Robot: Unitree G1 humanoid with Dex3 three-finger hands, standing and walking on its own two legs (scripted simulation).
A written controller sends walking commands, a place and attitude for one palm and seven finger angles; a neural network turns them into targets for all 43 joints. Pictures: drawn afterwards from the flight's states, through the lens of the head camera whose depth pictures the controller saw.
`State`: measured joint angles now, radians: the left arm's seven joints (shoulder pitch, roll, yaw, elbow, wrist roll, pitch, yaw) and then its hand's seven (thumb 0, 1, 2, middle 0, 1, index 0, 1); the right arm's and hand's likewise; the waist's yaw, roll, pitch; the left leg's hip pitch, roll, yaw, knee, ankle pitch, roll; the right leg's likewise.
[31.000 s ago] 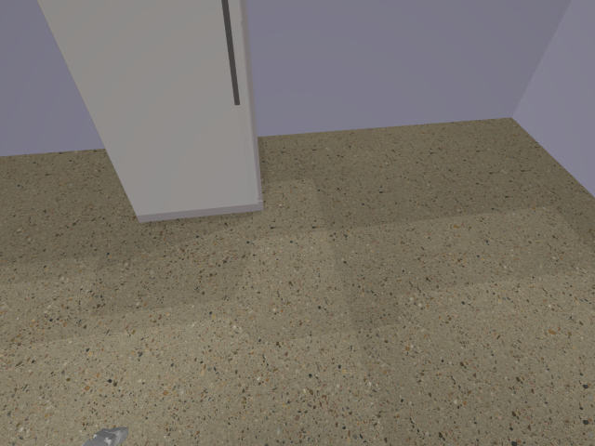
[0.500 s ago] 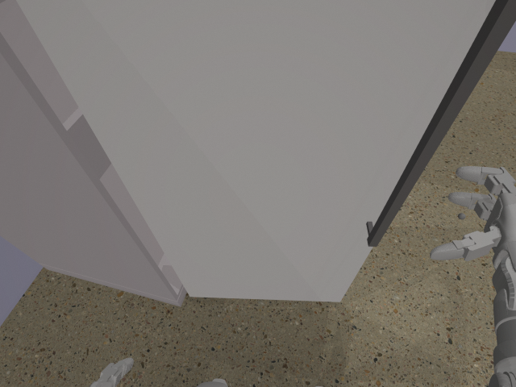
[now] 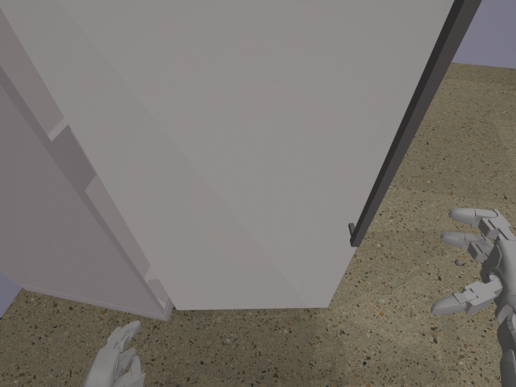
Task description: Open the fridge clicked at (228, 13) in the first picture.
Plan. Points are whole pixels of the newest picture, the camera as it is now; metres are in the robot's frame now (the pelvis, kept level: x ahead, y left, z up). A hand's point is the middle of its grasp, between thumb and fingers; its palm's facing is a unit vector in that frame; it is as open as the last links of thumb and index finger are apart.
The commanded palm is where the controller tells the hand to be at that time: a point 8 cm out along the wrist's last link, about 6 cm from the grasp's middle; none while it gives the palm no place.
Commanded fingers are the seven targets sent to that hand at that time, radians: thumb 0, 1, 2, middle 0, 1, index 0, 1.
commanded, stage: slip the hand off the handle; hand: right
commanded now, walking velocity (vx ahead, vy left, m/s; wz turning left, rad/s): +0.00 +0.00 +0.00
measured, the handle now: (387, 157) +0.45 -0.18 +0.12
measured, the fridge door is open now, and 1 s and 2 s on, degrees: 77 77 77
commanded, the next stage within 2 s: draw the hand back to the body in 0.14 s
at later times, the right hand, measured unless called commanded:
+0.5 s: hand (470, 275) +0.26 -0.25 +0.10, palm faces -0.02 +1.00 -0.03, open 14.7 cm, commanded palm +0.22 -0.30 +0.10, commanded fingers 0.00 0.55 -0.20 0.25 1.15 0.25 1.15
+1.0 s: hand out of the picture +0.22 -0.27 +0.14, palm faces +0.41 +0.85 -0.32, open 13.3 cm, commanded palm +0.17 -0.30 +0.16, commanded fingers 0.00 -0.10 -0.51 0.23 0.77 0.23 0.77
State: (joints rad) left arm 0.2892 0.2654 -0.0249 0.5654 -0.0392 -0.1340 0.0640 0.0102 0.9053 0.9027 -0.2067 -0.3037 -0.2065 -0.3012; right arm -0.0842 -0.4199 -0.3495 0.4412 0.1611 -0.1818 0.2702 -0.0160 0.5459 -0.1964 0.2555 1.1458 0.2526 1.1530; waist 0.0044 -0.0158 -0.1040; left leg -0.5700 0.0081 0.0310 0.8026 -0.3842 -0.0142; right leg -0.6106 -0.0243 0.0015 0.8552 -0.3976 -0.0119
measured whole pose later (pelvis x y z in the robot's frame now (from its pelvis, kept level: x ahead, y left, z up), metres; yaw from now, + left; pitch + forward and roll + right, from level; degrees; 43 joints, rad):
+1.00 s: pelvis +0.00 +0.01 +0.03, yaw -1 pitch -1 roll +1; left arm 0.24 0.25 -0.05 0.65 0.00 -0.23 0.12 0.01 0.90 0.90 -0.21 -0.30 -0.21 -0.30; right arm 0.29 -0.36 -0.31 -0.14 0.10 -0.03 -0.05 -0.01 0.23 -0.35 0.24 0.96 0.24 0.97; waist -0.06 -0.03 -0.02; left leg -0.27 0.02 0.04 0.59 -0.30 -0.01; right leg -0.30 -0.01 0.01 0.61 -0.30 -0.01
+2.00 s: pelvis +0.02 +0.01 +0.04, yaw +0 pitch -6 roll +0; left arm 0.21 0.22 -0.03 0.67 0.02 -0.12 0.09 0.01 0.90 0.90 -0.21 -0.30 -0.21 -0.30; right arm 0.41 -0.35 -0.35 -0.35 0.06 -0.03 -0.10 0.01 -0.89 -0.89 0.21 0.30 0.21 0.31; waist -0.08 -0.04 0.02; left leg -0.05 0.01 0.03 0.39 -0.24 -0.01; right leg -0.08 -0.01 -0.01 0.41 -0.23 0.00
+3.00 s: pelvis -0.11 -0.02 +0.03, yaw -2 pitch +2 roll +3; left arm 0.17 0.19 -0.01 0.64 0.02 -0.12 0.07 0.01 0.90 0.90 -0.21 -0.30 -0.21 -0.30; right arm 0.50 -0.42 -0.43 -0.50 0.03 -0.26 -0.13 0.01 -0.89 -0.89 0.21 0.30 0.21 0.30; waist -0.05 -0.01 0.02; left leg -0.20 -0.08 -0.06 0.48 -0.32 0.00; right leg -0.48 -0.03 -0.01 0.48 -0.03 -0.04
